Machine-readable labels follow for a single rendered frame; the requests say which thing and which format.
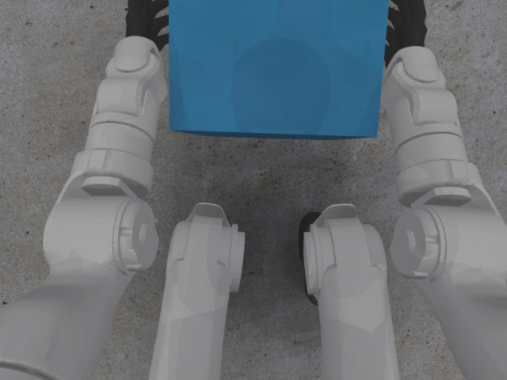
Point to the carton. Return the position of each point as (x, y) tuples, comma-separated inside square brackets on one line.
[(277, 69)]

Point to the right robot upper arm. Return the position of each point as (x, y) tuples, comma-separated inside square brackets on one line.
[(457, 257)]

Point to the left robot hand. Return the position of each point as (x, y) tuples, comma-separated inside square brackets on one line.
[(141, 20)]

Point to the left robot shin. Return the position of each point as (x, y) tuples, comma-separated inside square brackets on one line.
[(180, 236)]

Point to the right robot forearm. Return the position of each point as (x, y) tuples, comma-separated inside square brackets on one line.
[(428, 141)]

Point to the left robot forearm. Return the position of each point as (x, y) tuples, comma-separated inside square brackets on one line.
[(116, 160)]

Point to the right robot foot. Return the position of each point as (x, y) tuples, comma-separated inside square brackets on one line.
[(304, 226)]

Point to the right robot hand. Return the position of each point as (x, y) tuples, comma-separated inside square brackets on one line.
[(409, 24)]

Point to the left robot upper arm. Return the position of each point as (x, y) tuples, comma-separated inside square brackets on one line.
[(94, 245)]

